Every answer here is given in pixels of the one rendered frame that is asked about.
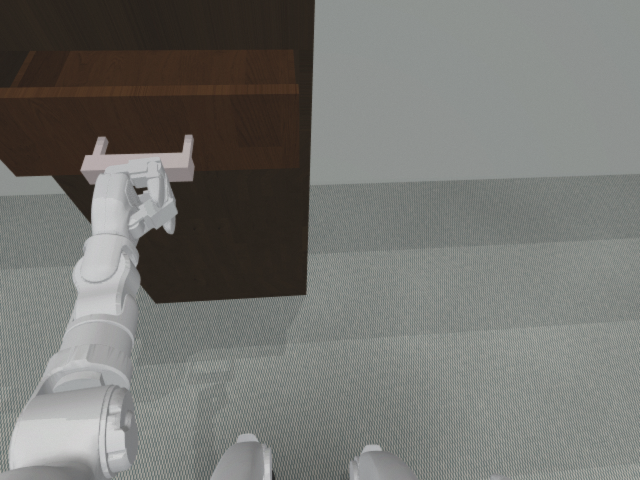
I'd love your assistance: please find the robot right shin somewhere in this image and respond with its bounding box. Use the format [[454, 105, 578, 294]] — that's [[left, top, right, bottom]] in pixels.
[[361, 444, 382, 454]]

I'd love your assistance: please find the cabinet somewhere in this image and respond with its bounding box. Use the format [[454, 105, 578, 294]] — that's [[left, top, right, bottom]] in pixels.
[[0, 0, 315, 304]]

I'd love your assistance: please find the handle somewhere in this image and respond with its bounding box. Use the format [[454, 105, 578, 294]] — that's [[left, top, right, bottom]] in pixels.
[[80, 135, 195, 185]]

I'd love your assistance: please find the left robot hand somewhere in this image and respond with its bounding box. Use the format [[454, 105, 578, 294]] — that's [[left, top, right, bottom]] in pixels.
[[91, 157, 178, 247]]

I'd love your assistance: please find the drawer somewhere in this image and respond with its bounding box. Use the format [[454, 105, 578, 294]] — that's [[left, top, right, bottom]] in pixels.
[[0, 50, 299, 177]]

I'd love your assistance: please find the robot left forearm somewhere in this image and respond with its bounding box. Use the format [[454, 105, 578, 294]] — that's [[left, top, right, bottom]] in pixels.
[[9, 234, 141, 470]]

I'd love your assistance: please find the left robot upper arm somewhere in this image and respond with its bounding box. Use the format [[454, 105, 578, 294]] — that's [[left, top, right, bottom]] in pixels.
[[0, 384, 138, 480]]

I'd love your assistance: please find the right robot thigh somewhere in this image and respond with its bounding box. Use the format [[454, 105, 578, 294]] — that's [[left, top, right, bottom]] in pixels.
[[349, 451, 419, 480]]

